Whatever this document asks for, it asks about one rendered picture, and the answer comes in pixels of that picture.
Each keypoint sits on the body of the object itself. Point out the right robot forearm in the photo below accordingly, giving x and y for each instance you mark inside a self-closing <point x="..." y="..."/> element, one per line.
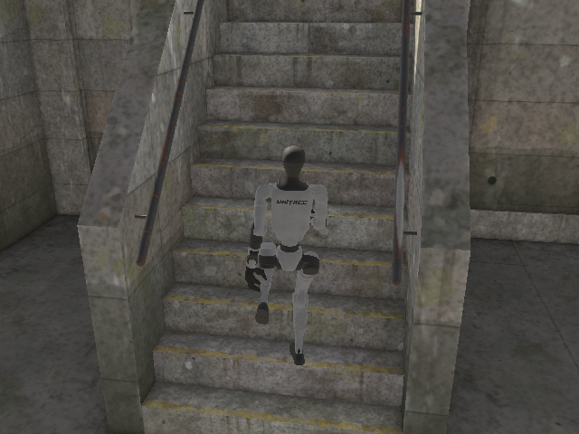
<point x="312" y="216"/>

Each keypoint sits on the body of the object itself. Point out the left robot foot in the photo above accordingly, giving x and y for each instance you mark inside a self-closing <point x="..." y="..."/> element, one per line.
<point x="262" y="316"/>

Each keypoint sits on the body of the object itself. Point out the left robot forearm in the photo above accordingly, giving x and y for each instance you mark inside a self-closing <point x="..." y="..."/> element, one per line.
<point x="254" y="249"/>

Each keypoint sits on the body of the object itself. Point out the robot head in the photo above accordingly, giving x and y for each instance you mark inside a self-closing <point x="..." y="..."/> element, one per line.
<point x="293" y="158"/>

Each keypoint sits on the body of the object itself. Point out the robot right upper arm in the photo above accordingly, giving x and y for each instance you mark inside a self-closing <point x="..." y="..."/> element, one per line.
<point x="319" y="192"/>

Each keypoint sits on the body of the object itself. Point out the robot left upper arm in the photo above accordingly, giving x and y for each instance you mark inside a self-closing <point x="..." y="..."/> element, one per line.
<point x="260" y="209"/>

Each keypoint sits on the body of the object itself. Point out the left robot hand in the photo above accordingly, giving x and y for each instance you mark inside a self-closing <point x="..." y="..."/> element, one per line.
<point x="249" y="277"/>

